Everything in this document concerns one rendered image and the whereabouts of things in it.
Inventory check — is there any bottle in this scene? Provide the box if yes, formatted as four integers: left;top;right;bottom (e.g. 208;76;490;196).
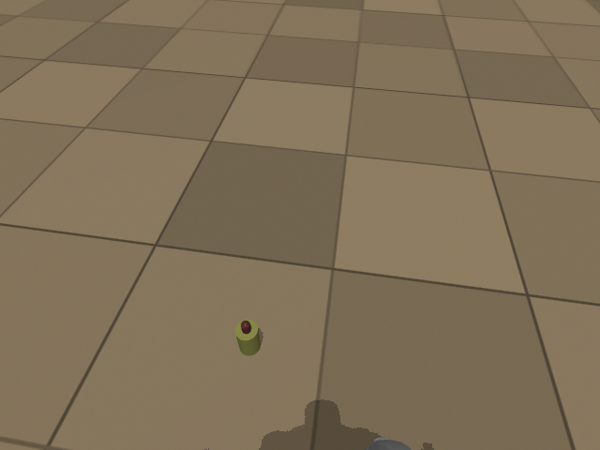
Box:
235;320;261;356

